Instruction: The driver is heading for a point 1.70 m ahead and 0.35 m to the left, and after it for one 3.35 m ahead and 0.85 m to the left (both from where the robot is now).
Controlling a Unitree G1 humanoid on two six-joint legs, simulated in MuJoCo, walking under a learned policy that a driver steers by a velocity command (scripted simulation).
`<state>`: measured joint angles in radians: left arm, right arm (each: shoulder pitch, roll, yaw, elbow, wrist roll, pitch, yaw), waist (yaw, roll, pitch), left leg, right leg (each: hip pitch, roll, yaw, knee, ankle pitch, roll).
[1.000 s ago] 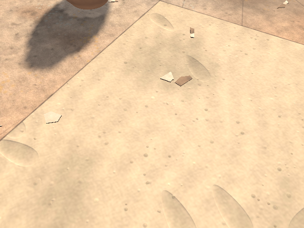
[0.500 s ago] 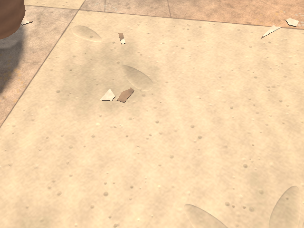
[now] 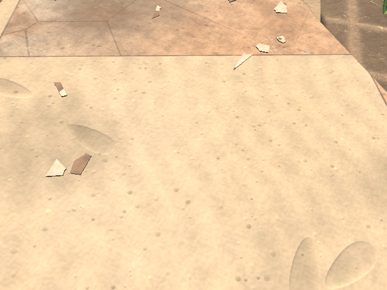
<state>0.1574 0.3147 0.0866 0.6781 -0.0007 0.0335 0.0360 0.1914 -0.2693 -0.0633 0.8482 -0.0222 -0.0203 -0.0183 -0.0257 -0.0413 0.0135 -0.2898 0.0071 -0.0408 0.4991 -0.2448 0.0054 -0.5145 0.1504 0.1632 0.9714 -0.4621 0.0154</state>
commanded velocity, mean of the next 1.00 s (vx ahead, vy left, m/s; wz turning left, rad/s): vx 0.09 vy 0.00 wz -0.06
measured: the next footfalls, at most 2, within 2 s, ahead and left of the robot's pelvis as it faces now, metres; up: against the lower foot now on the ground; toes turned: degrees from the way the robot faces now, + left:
right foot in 0.22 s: +0.02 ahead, -0.15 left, +0.00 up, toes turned +2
right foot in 1.36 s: +0.44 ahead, -0.13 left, +0.00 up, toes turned -3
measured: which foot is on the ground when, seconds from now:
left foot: down 0.00-1.00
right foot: up 0.00-0.20, down 0.22-0.86, up 0.88-1.00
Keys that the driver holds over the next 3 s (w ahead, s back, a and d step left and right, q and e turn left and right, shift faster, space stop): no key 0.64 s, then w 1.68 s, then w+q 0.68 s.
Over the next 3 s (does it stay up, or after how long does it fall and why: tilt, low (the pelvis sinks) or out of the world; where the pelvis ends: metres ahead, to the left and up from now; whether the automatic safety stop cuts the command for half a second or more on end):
stays up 1.18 0.03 -0.03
